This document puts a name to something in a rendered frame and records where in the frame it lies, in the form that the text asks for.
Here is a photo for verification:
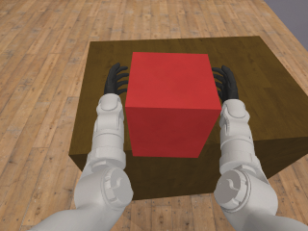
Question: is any robot right forearm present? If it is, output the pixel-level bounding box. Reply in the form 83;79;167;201
218;99;270;185

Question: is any robot left forearm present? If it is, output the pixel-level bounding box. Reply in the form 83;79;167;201
79;93;126;180

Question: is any left robot hand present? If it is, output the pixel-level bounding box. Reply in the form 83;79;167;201
103;63;129;95

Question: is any left robot upper arm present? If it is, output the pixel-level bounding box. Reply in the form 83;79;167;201
25;167;134;231

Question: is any carton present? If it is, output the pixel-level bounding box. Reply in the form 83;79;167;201
125;52;222;158

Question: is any pedestal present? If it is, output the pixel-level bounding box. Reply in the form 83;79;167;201
68;36;308;201

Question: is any right robot hand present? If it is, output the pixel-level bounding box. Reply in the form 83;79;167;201
211;65;239;104

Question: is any right robot upper arm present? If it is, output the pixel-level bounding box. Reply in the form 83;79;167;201
214;169;308;231

